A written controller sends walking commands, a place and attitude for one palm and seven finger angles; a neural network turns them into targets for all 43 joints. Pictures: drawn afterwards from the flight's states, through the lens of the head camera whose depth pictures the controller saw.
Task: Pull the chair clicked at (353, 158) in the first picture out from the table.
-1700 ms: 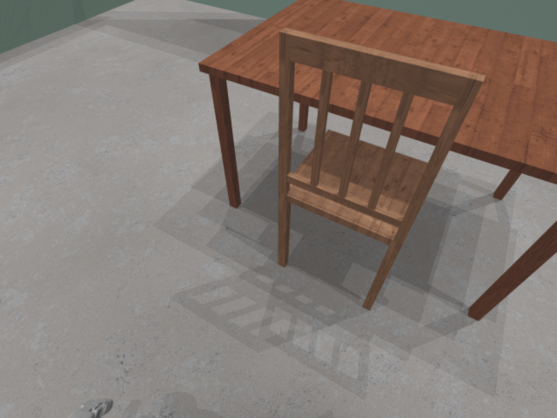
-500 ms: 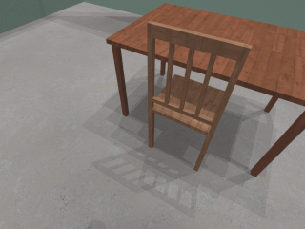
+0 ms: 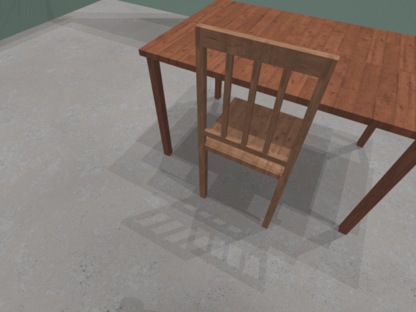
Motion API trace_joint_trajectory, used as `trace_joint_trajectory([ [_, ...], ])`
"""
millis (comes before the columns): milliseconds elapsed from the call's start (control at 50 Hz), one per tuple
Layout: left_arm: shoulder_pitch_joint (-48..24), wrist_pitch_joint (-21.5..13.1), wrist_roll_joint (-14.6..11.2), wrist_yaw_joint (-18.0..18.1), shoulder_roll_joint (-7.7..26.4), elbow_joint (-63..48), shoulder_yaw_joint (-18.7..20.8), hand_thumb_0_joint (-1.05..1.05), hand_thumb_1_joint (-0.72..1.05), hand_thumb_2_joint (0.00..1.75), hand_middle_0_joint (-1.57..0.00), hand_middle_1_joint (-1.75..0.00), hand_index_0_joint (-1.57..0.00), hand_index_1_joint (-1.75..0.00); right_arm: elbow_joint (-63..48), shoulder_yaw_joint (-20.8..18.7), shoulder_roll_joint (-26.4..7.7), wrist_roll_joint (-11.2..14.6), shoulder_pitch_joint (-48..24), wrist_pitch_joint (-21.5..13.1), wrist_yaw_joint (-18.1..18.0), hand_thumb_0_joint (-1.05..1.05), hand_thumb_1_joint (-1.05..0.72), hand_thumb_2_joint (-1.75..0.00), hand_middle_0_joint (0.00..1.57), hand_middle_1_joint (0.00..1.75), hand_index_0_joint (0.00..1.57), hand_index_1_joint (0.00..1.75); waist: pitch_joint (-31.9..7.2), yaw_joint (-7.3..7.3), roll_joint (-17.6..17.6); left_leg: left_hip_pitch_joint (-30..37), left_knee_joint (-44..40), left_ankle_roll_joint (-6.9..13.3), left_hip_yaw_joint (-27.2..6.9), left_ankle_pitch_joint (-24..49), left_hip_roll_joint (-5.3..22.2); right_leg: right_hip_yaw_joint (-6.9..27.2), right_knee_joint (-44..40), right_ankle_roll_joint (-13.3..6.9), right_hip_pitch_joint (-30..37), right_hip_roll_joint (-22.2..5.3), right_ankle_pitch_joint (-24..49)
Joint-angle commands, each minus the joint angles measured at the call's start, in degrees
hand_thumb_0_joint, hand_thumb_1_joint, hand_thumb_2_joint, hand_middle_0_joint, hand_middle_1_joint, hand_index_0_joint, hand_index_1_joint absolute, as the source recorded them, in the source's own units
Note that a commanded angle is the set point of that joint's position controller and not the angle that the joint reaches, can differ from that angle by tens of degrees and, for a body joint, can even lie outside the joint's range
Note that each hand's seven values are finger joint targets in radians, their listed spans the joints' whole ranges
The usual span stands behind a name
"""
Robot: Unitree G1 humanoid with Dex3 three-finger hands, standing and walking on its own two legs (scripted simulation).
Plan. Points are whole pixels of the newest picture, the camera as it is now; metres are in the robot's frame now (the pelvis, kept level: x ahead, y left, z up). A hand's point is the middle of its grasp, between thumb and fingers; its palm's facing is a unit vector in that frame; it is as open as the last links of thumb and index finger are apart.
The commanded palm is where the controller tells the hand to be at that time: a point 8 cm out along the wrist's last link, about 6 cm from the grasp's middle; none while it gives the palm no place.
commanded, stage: turn to face it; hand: left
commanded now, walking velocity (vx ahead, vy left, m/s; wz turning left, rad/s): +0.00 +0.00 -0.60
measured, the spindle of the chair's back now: (250, 108) +0.76 -0.08 -0.07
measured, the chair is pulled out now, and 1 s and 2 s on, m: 0.00 0.00 0.00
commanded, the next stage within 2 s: take the last steps up to it in 0.74 s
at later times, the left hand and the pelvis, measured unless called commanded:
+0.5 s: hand out of the picture +0.05 +0.16 -0.16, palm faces -0.16 -0.96 -0.24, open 7.4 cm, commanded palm none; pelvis -0.02 -0.02 +0.00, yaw -14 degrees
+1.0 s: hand out of the picture +0.14 +0.18 -0.17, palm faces -0.39 -0.90 -0.21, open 7.4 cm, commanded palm none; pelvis -0.01 +0.02 +0.00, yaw -24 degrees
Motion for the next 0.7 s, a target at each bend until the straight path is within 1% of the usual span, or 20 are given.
trace_joint_trajectory([
  [0, 1.2, 0.5, 0.1, 0.4, 6.8, -6.0, 2.4, 0.00, 0.90, 0.90, -0.20, -0.30, -0.20, -0.30, -5.6, -2.6, -7.0, -0.1, 3.1, 0.4, -1.1, 0.00, -0.90, -0.90, 0.20, 0.30, 0.20, 0.30, -2.8, -1.54, 0.8, 1.6, 0.6, 1.4, -2.4, 5.8, 8.1, 6.4, 2.9, -1.4, -5.8, -5.0, 13.1],
  [60, 1.9, 0.9, 0.2, -0.1, 5.4, -8.4, 2.9, 0.00, 0.90, 0.90, -0.20, -0.30, -0.20, -0.30, -8.1, -3.7, -7.9, -0.2, 2.9, 0.5, -1.2, 0.00, -0.90, -0.90, 0.20, 0.30, 0.20, 0.30, -3.0, -1.32, 4.4, 0.9, -0.4, 3.3, -4.1, 4.9, 11.8, 4.1, 10.2, -0.7, -9.3, -2.0, 9.8],
  [80, 2.3, 1.0, 0.2, -0.3, 4.9, -8.9, 3.0, 0.00, 0.90, 0.90, -0.20, -0.30, -0.20, -0.30, -8.8, -4.0, -8.3, -0.2, 2.7, 0.5, -1.2, 0.00, -0.90, -0.90, 0.20, 0.30, 0.20, 0.30, -2.8, -1.03, 6.4, 0.0, -1.1, 4.7, -5.1, 6.1, 14.1, 2.2, 14.4, -0.3, -9.9, -1.1, 5.9],
  [100, 3.0, 1.2, 0.2, -0.4, 3.9, -9.4, 3.2, 0.00, 0.90, 0.90, -0.20, -0.30, -0.20, -0.30, -9.5, -4.4, -8.3, -0.2, 2.1, 0.4, -1.2, 0.00, -0.90, -0.90, 0.20, 0.30, 0.20, 0.30, -2.7, -0.54, 8.9, -0.9, -2.2, 6.6, -6.2, 8.7, 16.9, 0.1, 19.1, 0.2, -10.6, -0.5, -3.6],
  [140, 4.6, 1.5, 0.3, -0.8, 2.4, -10.3, 3.6, 0.00, 0.90, 0.90, -0.20, -0.30, -0.20, -0.30, -10.7, -4.8, -8.0, -0.4, 0.3, 0.2, -1.1, 0.00, -0.90, -0.90, 0.20, 0.30, 0.20, 0.30, -1.8, 0.52, 10.4, -4.0, -1.1, 8.7, -4.5, 12.5, 19.8, -2.4, 22.6, 0.7, -8.7, -2.5, -13.1],
  [160, 7.2, 1.3, 0.3, -1.0, 1.9, -10.1, 3.9, 0.00, 0.90, 0.90, -0.20, -0.30, -0.20, -0.30, -11.4, -4.9, -7.7, -0.5, -1.2, 0.4, -1.0, 0.00, -0.90, -0.90, 0.20, 0.30, 0.20, 0.30, -1.7, 2.15, 8.9, -6.5, 3.4, 7.3, -1.9, 12.4, 18.6, -2.4, 18.3, 0.4, -4.9, -3.1, -10.5],
  [180, 10.6, 0.8, 0.6, -1.0, 3.1, -9.3, 4.3, 0.00, 0.90, 0.90, -0.20, -0.30, -0.20, -0.30, -11.9, -4.9, -7.0, -0.4, -1.9, 0.7, -0.9, 0.00, -0.90, -0.90, 0.20, 0.30, 0.20, 0.30, -2.3, 3.97, 2.7, -11.4, 12.1, 4.3, 1.6, 7.2, 15.1, -1.3, 9.8, -0.2, 0.9, -3.3, -1.8],
  [200, 12.7, -0.1, 1.4, -0.2, 8.3, -9.5, 5.5, 0.00, 0.90, 0.90, -0.20, -0.30, -0.20, -0.30, -13.2, -4.3, -2.8, 0.0, -0.7, 1.2, -0.6, 0.00, -0.90, -0.90, 0.20, 0.30, 0.20, 0.30, -1.8, 4.05, -17.1, -21.1, 29.6, -1.4, 8.1, -11.2, 4.8, 19.1, -3.8, -4.0, 3.4, -14.7, 7.9],
  [220, 14.0, -0.3, 0.5, 0.5, 9.9, -9.9, 5.4, 0.00, 0.90, 0.90, -0.20, -0.30, -0.20, -0.30, -14.6, -3.9, -1.6, 0.0, -2.0, 1.5, -0.7, 0.00, -0.90, -0.90, 0.20, 0.30, 0.20, 0.30, -1.9, 4.11, -17.6, -24.0, 38.9, -2.0, 0.5, -21.2, 0.4, 31.2, -10.0, -8.8, -0.5, -21.3, 14.2],
  [240, 11.6, -0.2, 0.4, 1.0, 9.0, -10.5, 5.5, 0.00, 0.90, 0.90, -0.20, -0.30, -0.20, -0.30, -13.8, -4.1, -1.9, 0.1, -2.0, 1.8, -0.8, 0.00, -0.90, -0.90, 0.20, 0.30, 0.20, 0.30, -1.6, 2.74, -13.4, -24.4, 43.1, -1.4, -5.0, -18.1, 1.6, 30.5, -10.9, -9.8, -2.0, -19.9, 7.3],
  [280, 5.6, -0.4, 0.2, 1.2, 5.9, -12.2, 5.1, 0.00, 0.90, 0.90, -0.20, -0.30, -0.20, -0.30, -12.0, -4.3, -1.9, -0.2, 0.6, 1.5, -0.5, 0.00, -0.90, -0.90, 0.20, 0.30, 0.20, 0.30, -1.4, -0.33, -5.3, -23.8, 43.7, -1.9, -5.1, -10.3, 3.5, 23.3, -8.2, -10.7, -2.3, -15.7, 5.9],
  [320, 5.4, -0.8, 0.2, 1.1, 4.5, -12.5, 4.9, 0.00, 0.90, 0.90, -0.20, -0.30, -0.20, -0.30, -11.1, -4.1, -0.8, -0.4, 2.3, 1.3, -0.5, 0.00, -0.90, -0.90, 0.20, 0.30, 0.20, 0.30, -4.1, -0.77, -5.7, -22.0, 41.3, -2.6, -4.1, -7.9, 3.1, 18.9, -6.7, -10.1, -0.4, -13.3, 10.0],
  [400, 8.9, -0.8, 0.3, 1.1, 4.1, -11.3, 5.3, 0.00, 0.90, 0.90, -0.20, -0.30, -0.20, -0.30, -11.1, -4.0, 0.3, -0.3, 1.7, 1.4, -0.8, 0.00, -0.90, -0.90, 0.20, 0.30, 0.20, 0.30, -6.5, 0.59, -6.2, -22.1, 36.0, -3.0, -3.2, -8.4, 1.9, 18.3, -5.1, -10.2, 5.2, -11.9, 16.5],
  [520, 9.3, -0.3, 0.7, 1.0, 4.4, -11.2, 5.7, 0.00, 0.90, 0.90, -0.20, -0.30, -0.20, -0.30, -11.9, -3.7, 0.9, 0.1, 0.9, 1.0, -1.1, 0.00, -0.90, -0.90, 0.20, 0.30, 0.20, 0.30, -5.6, 1.36, -7.4, -17.7, 26.0, -2.3, -2.6, -10.4, 0.7, 21.2, -5.7, -10.9, 2.9, -11.4, 14.1],
  [560, 8.0, 0.0, 0.8, 1.0, 4.9, -11.6, 5.8, 0.00, 0.90, 0.90, -0.20, -0.30, -0.20, -0.30, -12.2, -3.5, 1.1, 0.4, 2.0, 0.7, -1.2, 0.00, -0.90, -0.90, 0.20, 0.30, 0.20, 0.30, -5.8, 0.91, -8.1, -14.0, 20.2, -1.5, -2.8, -11.5, 0.2, 22.6, -5.5, -11.0, 1.0, -11.5, 14.4],
  [580, 6.7, 0.1, 0.9, 1.1, 5.0, -11.7, 5.8, 0.00, 0.90, 0.90, -0.20, -0.30, -0.20, -0.30, -11.8, -3.5, 1.4, 0.5, 4.1, 0.5, -1.3, 0.00, -0.90, -0.90, 0.20, 0.30, 0.20, 0.30, -5.6, -0.13, -9.2, -11.2, 15.9, -1.2, -2.5, -10.5, -0.1, 22.1, -5.2, -10.4, -0.6, -11.1, 13.5],
  [620, 4.4, 0.4, 0.4, 1.0, 4.7, -12.1, 5.8, 0.00, 0.90, 0.90, -0.20, -0.30, -0.20, -0.30, -10.2, -3.4, 1.5, 0.5, 9.4, 0.0, -1.5, 0.00, -0.90, -0.90, 0.20, 0.30, 0.20, 0.30, -6.3, -2.32, -8.3, -1.7, 4.2, -0.4, -1.5, -2.8, -1.2, 20.4, -3.0, -7.2, -5.0, -8.2, 10.0],
  [640, 3.8, 0.5, 0.1, 0.8, 3.2, -12.5, 5.5, 0.00, 0.90, 0.90, -0.20, -0.30, -0.20, -0.30, -9.7, -3.5, 0.0, 0.5, 11.4, -0.5, -1.8, 0.00, -0.90, -0.90, 0.20, 0.30, 0.20, 0.30, -6.1, -3.26, -5.1, 4.5, -1.0, 0.6, -3.6, -1.3, 1.7, 17.6, -0.1, -4.8, -10.4, -5.4, 5.1],
  [660, 4.1, 0.7, -0.2, 0.4, 0.2, -13.4, 4.9, 0.00, 0.90, 0.90, -0.20, -0.30, -0.20, -0.30, -10.1, -4.1, -4.1, -0.2, 11.7, -0.7, -1.8, 0.00, -0.90, -0.90, 0.20, 0.30, 0.20, 0.30, -4.1, -3.21, 7.5, 7.4, -7.2, 4.5, -16.7, -2.9, 12.5, 10.9, 8.6, -1.8, -20.0, 1.5, -5.6],
  [680, 3.8, 0.4, 0.1, 0.1, -0.7, -14.3, 4.5, 0.00, 0.90, 0.90, -0.20, -0.30, -0.20, -0.30, -12.0, -4.4, -7.4, -0.4, 10.4, -0.3, -1.7, 0.00, -0.90, -0.90, 0.20, 0.30, 0.20, 0.30, -1.3, -2.37, 15.9, 2.2, -11.7, 9.4, -26.4, -2.6, 22.8, 1.7, 20.5, 0.8, -23.3, 4.0, -16.8],
])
